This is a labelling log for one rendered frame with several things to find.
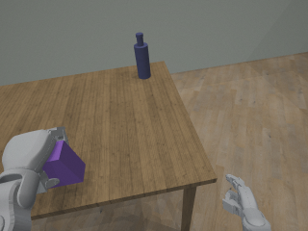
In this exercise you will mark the sponge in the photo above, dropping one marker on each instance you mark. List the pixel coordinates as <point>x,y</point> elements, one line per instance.
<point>65,165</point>

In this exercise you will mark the robot right hand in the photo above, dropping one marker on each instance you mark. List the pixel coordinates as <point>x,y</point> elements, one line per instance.
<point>235,202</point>

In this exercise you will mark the right robot forearm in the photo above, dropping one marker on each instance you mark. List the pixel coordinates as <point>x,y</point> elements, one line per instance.
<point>254,220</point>

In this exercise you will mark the robot left hand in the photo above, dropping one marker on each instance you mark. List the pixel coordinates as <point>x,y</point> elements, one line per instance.
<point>31,150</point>

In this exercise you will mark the left robot forearm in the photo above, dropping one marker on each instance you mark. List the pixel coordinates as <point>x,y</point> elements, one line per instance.
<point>18,193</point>

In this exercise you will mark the table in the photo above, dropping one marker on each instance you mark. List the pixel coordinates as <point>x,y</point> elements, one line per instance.
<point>134,135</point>

